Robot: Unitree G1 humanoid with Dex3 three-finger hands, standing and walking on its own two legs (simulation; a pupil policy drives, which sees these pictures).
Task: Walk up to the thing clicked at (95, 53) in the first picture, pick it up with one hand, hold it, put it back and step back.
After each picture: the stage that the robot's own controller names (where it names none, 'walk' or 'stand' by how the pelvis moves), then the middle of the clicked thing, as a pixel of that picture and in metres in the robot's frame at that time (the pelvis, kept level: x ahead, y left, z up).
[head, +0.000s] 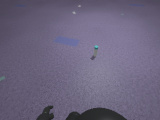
stand; (95, 51) +1.28 -0.06 -0.65
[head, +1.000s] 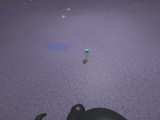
walk; (86, 54) +1.15 +0.20 -0.64
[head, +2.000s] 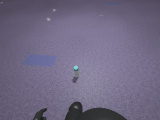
walk; (76, 71) +0.71 +0.28 -0.64
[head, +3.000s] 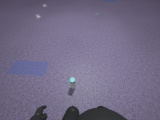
stand; (72, 83) +0.48 +0.21 -0.63
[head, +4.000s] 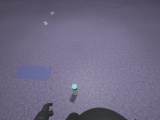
stand; (74, 89) +0.44 +0.21 -0.65
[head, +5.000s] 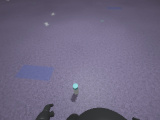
stand; (75, 89) +0.46 +0.20 -0.66
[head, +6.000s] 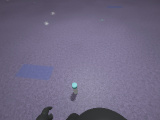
stand; (75, 88) +0.46 +0.22 -0.66
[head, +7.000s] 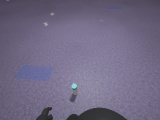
stand; (74, 89) +0.45 +0.22 -0.66
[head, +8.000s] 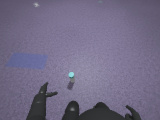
go down; (72, 77) +0.47 +0.22 -0.61
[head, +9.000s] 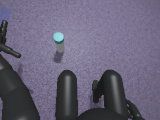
go down; (59, 44) +0.55 +0.23 -0.24
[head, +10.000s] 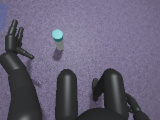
close in; (59, 41) +0.55 +0.22 -0.24
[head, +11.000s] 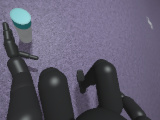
close in; (24, 29) +0.54 +0.27 -0.17
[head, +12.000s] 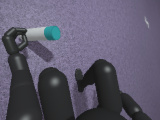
close; (38, 34) +0.51 +0.20 -0.18
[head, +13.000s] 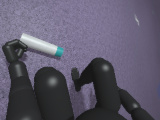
lift; (43, 46) +0.47 +0.13 -0.26
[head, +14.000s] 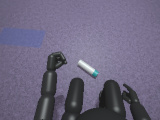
lift; (87, 68) +0.46 +0.03 -0.46
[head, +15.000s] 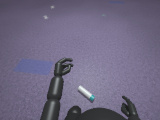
close; (86, 92) +0.41 +0.03 -0.70
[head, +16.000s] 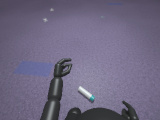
stand; (86, 93) +0.42 +0.04 -0.70
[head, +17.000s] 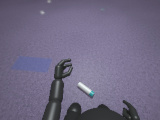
stand; (85, 89) +0.42 +0.04 -0.69
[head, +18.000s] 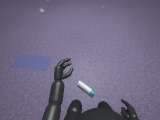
stand; (85, 87) +0.42 +0.03 -0.66
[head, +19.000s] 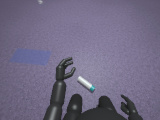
stand; (86, 83) +0.42 +0.04 -0.62
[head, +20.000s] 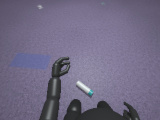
stand; (84, 87) +0.39 +0.05 -0.67
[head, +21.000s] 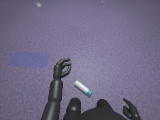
stand; (83, 87) +0.38 +0.06 -0.66
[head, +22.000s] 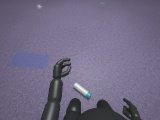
stand; (82, 90) +0.36 +0.07 -0.66
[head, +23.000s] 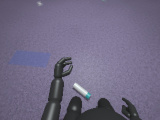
stand; (81, 90) +0.33 +0.08 -0.65
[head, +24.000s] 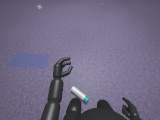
close; (79, 94) +0.31 +0.10 -0.65
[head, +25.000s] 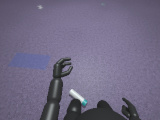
close; (78, 97) +0.27 +0.12 -0.66
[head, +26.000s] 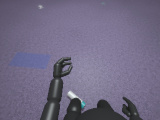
close; (76, 99) +0.24 +0.14 -0.65
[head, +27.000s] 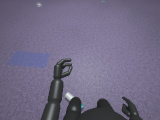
close; (74, 100) +0.21 +0.16 -0.65
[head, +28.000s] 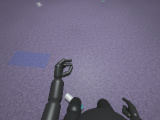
close; (73, 101) +0.20 +0.16 -0.65
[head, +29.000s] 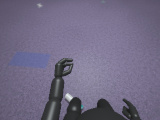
close; (73, 101) +0.20 +0.16 -0.65
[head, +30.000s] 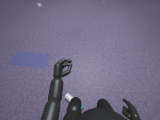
close; (73, 101) +0.20 +0.16 -0.65
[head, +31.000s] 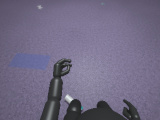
close; (73, 103) +0.20 +0.16 -0.67
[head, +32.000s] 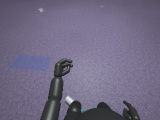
close; (74, 104) +0.20 +0.16 -0.67
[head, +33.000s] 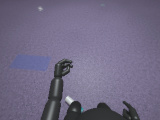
close; (74, 104) +0.18 +0.16 -0.68
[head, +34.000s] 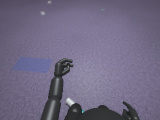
close; (74, 106) +0.19 +0.16 -0.69
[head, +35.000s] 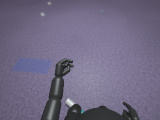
close; (74, 107) +0.19 +0.16 -0.69
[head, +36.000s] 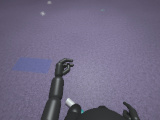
close; (74, 106) +0.19 +0.16 -0.69
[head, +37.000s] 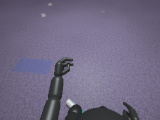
close; (74, 107) +0.19 +0.16 -0.69
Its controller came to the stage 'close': yes
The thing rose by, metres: 0.00
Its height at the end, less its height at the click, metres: -0.09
